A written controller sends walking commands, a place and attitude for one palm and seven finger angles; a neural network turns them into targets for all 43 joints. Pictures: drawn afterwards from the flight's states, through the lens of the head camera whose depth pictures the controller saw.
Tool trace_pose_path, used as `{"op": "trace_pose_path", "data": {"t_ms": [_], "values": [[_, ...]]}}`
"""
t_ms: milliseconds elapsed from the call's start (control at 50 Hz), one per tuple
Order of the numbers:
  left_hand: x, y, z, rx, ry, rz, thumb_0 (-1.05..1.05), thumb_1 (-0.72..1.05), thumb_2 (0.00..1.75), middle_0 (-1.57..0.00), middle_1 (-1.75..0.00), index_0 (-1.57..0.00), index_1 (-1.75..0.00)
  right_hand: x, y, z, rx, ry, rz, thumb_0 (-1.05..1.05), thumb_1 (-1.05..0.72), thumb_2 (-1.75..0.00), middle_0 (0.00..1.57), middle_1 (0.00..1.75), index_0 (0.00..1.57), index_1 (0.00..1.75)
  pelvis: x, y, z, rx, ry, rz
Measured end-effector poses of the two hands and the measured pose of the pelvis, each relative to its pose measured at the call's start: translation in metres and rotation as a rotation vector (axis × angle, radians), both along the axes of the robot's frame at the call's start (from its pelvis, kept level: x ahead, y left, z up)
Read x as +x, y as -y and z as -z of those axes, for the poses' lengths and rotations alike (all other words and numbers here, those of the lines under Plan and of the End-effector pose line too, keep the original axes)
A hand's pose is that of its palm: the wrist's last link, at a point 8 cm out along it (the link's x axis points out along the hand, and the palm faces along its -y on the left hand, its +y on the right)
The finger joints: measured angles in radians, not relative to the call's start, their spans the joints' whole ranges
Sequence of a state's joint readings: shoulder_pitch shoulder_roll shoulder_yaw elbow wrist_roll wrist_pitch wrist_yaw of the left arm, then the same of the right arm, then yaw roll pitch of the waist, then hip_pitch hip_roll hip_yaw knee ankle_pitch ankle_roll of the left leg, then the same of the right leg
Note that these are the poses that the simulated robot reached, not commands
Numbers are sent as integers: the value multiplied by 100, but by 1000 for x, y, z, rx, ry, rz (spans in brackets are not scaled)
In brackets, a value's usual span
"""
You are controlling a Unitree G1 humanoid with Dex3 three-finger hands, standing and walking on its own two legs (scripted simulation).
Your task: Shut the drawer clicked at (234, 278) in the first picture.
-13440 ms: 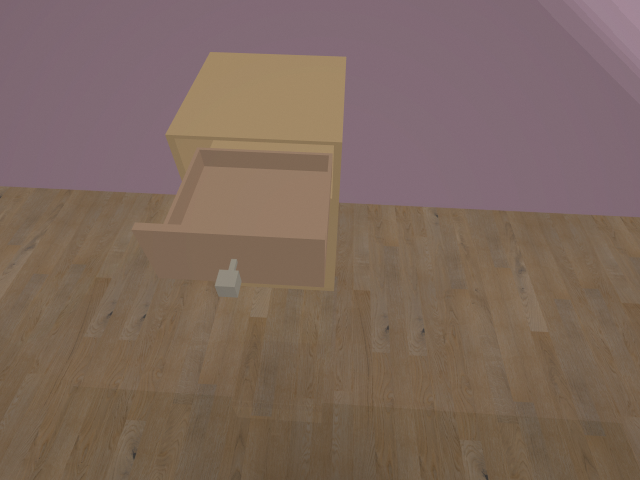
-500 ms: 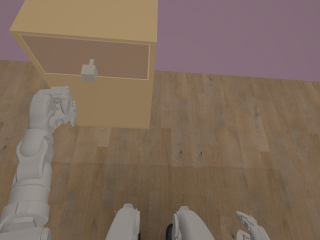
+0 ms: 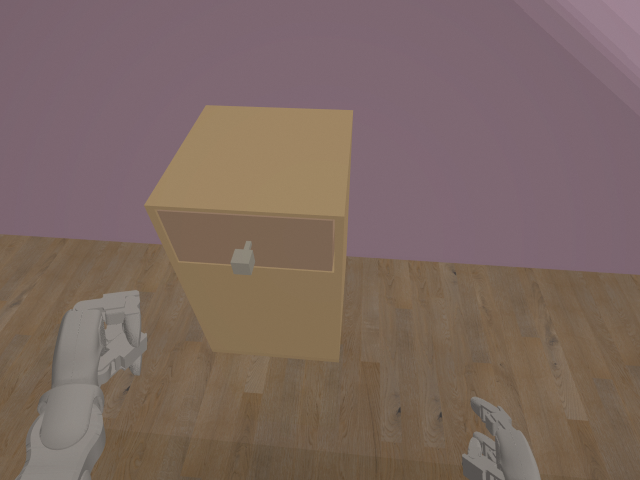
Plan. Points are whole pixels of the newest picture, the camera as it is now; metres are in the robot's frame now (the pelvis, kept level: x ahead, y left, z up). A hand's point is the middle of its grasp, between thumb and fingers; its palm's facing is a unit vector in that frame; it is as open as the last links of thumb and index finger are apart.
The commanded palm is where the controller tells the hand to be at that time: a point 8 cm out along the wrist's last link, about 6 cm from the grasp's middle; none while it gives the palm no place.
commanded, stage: draw the hand back to the body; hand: left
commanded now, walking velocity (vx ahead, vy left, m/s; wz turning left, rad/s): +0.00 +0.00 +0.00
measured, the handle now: (245, 255) +0.61 +0.22 -0.18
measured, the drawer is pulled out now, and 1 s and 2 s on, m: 0.00 0.00 0.00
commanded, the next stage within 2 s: step back with the hand held close in 0.46 s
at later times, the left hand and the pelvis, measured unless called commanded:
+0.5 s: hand (74, 385) +0.16 +0.22 +0.17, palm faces +0.41 -0.83 -0.39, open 3.2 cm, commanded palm +0.12 +0.26 +0.19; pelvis -0.01 -0.02 +0.01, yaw +0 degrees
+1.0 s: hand (58, 395) +0.16 +0.23 +0.17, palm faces +0.29 -0.81 -0.51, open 3.2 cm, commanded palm +0.10 +0.27 +0.19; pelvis -0.04 -0.01 +0.01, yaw -1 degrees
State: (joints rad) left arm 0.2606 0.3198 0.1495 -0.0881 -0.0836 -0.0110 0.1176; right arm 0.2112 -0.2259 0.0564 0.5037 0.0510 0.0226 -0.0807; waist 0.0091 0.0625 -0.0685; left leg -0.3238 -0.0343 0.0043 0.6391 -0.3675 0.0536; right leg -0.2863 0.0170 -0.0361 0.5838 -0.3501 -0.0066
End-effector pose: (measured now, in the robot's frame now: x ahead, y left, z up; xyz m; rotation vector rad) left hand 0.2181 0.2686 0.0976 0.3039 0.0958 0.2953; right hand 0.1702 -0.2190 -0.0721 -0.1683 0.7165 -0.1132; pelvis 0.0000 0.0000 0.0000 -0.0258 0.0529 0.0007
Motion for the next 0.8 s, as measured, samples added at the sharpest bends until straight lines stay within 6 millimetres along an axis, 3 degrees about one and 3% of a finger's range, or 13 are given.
{"op": "trace_pose_path", "data": {"t_ms": [140,340,540,620,700,800], "values": [[-37,1,-39,57,71,-18,1,90,90,-140,-160,-140,-160,10,-1,-11,19,64,-36,1,-90,-90,20,30,20,30,3,5,-7,6,52,0],[-87,8,-103,215,242,-42,1,90,90,-140,-160,-140,-160,10,6,-11,32,106,-64,1,-90,-90,20,30,20,30,-1,14,-10,12,88,-3],[-94,17,-83,160,196,-68,1,90,90,-141,-160,-141,-160,-5,20,-6,18,87,-48,1,-90,-90,20,30,20,30,-11,25,-10,16,104,-5],[-93,24,-89,179,221,-39,1,89,90,-141,-160,-141,-160,-11,27,-7,10,94,-36,1,-90,-90,20,30,20,30,-12,28,-10,15,107,-2],[-87,17,-103,255,287,-23,1,89,90,-141,-160,-141,-160,-19,36,-6,-4,59,-15,1,-90,-90,20,30,20,30,-15,28,-11,3,83,-2],[-81,14,-94,258,237,17,1,89,90,-141,-160,-141,-160,-35,47,-3,-26,-8,49,1,-90,-90,20,30,20,30,-19,21,-13,10,56,12]]}}
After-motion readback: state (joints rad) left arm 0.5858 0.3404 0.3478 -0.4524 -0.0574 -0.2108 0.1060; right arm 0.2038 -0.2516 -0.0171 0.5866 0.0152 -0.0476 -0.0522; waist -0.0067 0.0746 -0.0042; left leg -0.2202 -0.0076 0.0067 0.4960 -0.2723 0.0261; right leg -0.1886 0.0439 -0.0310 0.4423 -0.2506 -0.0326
